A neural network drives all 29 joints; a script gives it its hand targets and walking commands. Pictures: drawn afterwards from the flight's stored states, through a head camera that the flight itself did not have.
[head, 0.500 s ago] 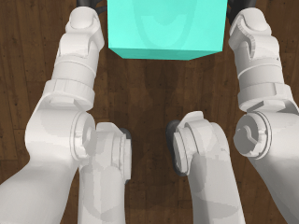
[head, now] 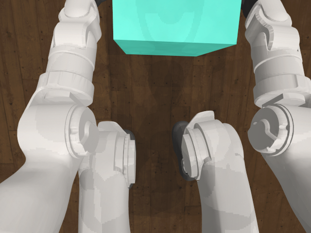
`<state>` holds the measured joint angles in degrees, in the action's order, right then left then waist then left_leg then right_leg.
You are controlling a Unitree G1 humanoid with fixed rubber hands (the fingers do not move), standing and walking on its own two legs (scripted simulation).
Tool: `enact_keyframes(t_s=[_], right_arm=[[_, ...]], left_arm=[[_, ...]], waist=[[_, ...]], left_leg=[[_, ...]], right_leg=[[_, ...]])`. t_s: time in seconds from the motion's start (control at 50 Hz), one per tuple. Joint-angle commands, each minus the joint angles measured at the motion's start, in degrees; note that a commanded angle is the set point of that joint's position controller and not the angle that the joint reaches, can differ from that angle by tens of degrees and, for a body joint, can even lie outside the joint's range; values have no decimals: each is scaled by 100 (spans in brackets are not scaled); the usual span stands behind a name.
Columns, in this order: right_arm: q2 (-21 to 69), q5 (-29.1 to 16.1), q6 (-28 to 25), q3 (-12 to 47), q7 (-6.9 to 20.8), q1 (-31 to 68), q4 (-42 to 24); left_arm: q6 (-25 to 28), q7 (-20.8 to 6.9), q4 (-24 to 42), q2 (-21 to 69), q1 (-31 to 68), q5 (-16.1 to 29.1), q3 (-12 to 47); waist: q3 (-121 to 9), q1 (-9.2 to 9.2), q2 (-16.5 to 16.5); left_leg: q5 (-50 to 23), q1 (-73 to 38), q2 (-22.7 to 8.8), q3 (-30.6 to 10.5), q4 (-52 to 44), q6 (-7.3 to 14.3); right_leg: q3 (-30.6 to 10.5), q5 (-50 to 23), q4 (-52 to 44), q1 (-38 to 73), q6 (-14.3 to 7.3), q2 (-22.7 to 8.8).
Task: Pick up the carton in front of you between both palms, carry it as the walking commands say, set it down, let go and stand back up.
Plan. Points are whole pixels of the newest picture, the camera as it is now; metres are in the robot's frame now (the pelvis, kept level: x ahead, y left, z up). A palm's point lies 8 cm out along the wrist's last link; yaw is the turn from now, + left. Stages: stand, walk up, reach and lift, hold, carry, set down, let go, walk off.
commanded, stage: set down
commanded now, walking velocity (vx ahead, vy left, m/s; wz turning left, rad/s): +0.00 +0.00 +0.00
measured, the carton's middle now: (168, 2) +0.56 -0.06 -0.24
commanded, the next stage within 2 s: let go in 1.40 s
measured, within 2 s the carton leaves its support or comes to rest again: neither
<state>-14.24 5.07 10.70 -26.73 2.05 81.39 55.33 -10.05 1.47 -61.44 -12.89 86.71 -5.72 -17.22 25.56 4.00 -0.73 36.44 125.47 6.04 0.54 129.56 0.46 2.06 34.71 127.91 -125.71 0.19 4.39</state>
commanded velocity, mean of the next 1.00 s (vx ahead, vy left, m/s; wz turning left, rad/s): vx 0.00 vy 0.00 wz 0.00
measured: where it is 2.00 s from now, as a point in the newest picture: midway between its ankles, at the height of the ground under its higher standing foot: (155, 165)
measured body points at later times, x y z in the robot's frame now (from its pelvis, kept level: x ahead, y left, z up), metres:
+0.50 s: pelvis +0.01 +0.01 +0.00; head +0.37 -0.01 +0.25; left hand +0.60 +0.15 -0.14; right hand +0.56 -0.24 -0.14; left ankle +0.10 +0.10 -0.33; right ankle +0.11 -0.10 -0.33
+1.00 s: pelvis +0.01 +0.00 +0.13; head +0.36 -0.01 +0.42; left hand +0.60 +0.16 +0.01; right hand +0.55 -0.24 +0.02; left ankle +0.10 +0.10 -0.33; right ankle +0.11 -0.10 -0.33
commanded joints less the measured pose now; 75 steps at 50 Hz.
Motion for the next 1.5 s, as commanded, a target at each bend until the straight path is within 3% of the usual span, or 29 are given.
enact_keyframes(t_s=[0.0,0.1,0.22,0.3,0.32,0.38,0.5,0.52,0.54,0.56,0.58,0.6,0.62,0.7,0.72,0.74,0.78,0.94,1.04,1.1,1.2,1.22,1.3,1.36,1.38,1.4,1.44,1.46,1.48], right_arm=[[2594,125,81,1006,888,1845,592],[-1361,-2,-557,373,-226,1278,354],[-1763,-1142,-875,990,-563,1352,519],[-2065,-1376,-911,1223,-596,1632,71],[-1913,-1553,-839,1435,-623,1456,322],[-2024,-1500,-709,1412,-721,1569,-758],[-1543,-1475,-247,1296,-722,874,-623],[-1315,-1604,-169,1268,-683,1127,-904],[-1203,-1534,-166,1266,-648,645,-519],[-1291,-1489,-269,1063,-642,1079,-1047],[-1181,-1441,-147,1164,-629,740,-377],[-1172,-1435,-150,1132,-630,920,-463],[-1322,-1212,-224,1047,-613,880,-482],[-1210,-1216,-202,1247,-637,987,-472],[-1149,-1250,-168,1125,-606,856,-321],[-1092,-1330,-102,1163,-647,1064,-637],[-1106,-1057,-86,1185,-707,926,-989],[-1284,-1102,33,985,-490,108,-910],[-1084,-1172,-136,981,-258,-19,-1011],[-1366,-1004,-197,728,-159,-144,-1106],[-1067,-907,-42,929,-118,-456,-1428],[-1283,-653,-107,544,-97,-426,-1377],[-1108,-861,-193,752,-84,-376,-1749],[-1105,-650,-341,790,-4,-684,-1361],[-893,-824,-360,778,12,-870,-1375],[-1085,-532,-374,616,51,-951,-1067],[-961,-471,-419,491,61,-1429,-1131],[-917,-493,-439,686,105,-1848,-1041],[-981,-489,-454,782,107,-1790,-1333]], left_arm=[[49,-662,-33,2409,1509,61,823],[487,346,69,-1372,1142,12,147],[601,472,804,-1237,1789,1289,1391],[469,429,1114,-1153,1652,1920,1722],[367,382,235,-1086,1090,1879,1633],[319,529,1472,-1654,1643,1853,1369],[13,656,1183,-1462,1080,1584,1150],[54,652,1112,-1737,1046,1289,1026],[4,665,1239,-1499,1060,1232,1107],[13,680,1518,-1426,1207,1172,913],[-23,657,852,-1710,1216,989,824],[21,609,1049,-1300,1030,765,721],[93,609,1104,-1281,1008,802,557],[69,510,1027,-1360,1018,679,166],[-32,477,638,-1368,865,715,394],[-19,418,713,-1079,1072,822,341],[-38,436,1066,-1354,875,946,370],[-246,324,1586,-1043,760,1011,834],[-52,316,1442,-872,11,790,441],[-19,410,1703,-1058,253,634,356],[-86,244,2124,-843,-592,582,351],[-116,265,2072,-853,-385,521,402],[71,217,2243,-822,-551,631,278],[125,174,2052,-788,-432,649,422],[109,222,1822,-934,-746,324,162],[151,210,1913,-758,-762,517,247],[77,212,1428,-596,-1327,437,310],[119,200,1904,-496,-1430,215,252],[141,191,1725,-332,-1941,222,1]], waist=[[-3954,-149,488],[-5220,-128,135],[-6816,465,1106],[-7855,804,647],[-7263,534,550],[-8856,713,114],[-8485,420,345],[-8187,-51,483],[-8189,473,568],[-8372,81,692],[-7866,430,540],[-7436,-273,901],[-7463,52,719],[-8086,-182,40],[-7699,151,29],[-8059,-145,73],[-8951,248,-535],[-8974,478,936],[-8449,-1,529],[-9165,334,817],[-9300,-30,222],[-9211,375,316],[-8915,-26,240],[-8643,293,379],[-8696,-97,282],[-8363,313,343],[-8647,328,204],[-8509,195,805],[-8593,37,354]], left_leg=[[-916,-1994,53,-97,-928,27],[-1649,-2677,-187,-99,-925,-40],[-2859,-4109,-268,-163,-618,-240],[-2990,-4143,-328,-387,-716,-100],[-2429,-3661,-295,-38,-820,-181],[-2706,-3882,-321,-135,-892,-95],[-1957,-3516,-75,114,-1572,-55],[-2045,-3710,-169,44,-1569,0],[-1844,-3591,-166,-6,-1750,-29],[-2104,-3791,-131,111,-1890,-73],[-1748,-3651,-182,7,-1945,-93],[-1751,-3385,-86,234,-2066,-147],[-1791,-3127,-110,174,-2087,-134],[-1520,-2713,-135,338,-2536,-42],[-1026,-2462,-145,205,-2788,-13],[-1163,-2911,-96,228,-2880,26],[-1560,-3138,-96,213,-3028,36],[-2312,-4830,-46,68,-3800,-173],[-2344,-4382,-59,31,-4504,-178],[-2803,-5053,-69,36,-4698,-206],[-3149,-5452,-46,132,-5463,-182],[-3350,-5534,-102,-60,-5454,-183],[-3561,-6036,-75,0,-6078,-180],[-3538,-6545,-189,-204,-6328,-194],[-3846,-6917,-161,-191,-6544,-107],[-3983,-6570,-227,-302,-6670,-211],[-4407,-7759,-286,-441,-6824,-73],[-3925,-7726,-201,-171,-6960,-325],[-4000,-7695,-221,-138,-7133,-202]], right_leg=[[-368,-939,-1011,1562,-59,25],[-185,-1503,-961,2373,228,-43],[-140,-2320,-710,2079,61,-316],[-219,-2849,-740,3207,-13,-380],[-150,-2474,-961,3032,-5,-377],[-143,-3153,-926,4358,84,-402],[-75,-2584,-1499,4051,93,-270],[-197,-2375,-1636,3562,170,-297],[-126,-2312,-1798,3529,138,-233],[4,-2479,-1779,3374,108,-220],[-54,-2245,-1967,3213,193,-177],[-84,-1789,-2231,2610,99,-127],[-225,-2126,-2210,3156,67,-189],[-291,-2176,-2646,4064,190,-52],[-35,-1821,-2720,3951,236,-61],[-216,-1893,-3025,4138,231,-49],[-118,-2427,-3208,5179,286,-104],[108,-2688,-3966,4230,72,-14],[52,-2744,-4321,4432,106,-95],[56,-3429,-4615,4978,114,-63],[-45,-3800,-5252,6218,238,-17],[-62,-4174,-5318,6019,169,-18],[-170,-4200,-5896,6523,209,-65],[-167,-4002,-6331,6336,202,-111],[-85,-4217,-6404,6529,230,-72],[-145,-4244,-6495,6299,146,-134],[-15,-4065,-6904,6176,244,-145],[-120,-4013,-7102,6530,84,-115],[-168,-4182,-7275,6979,135,-157]])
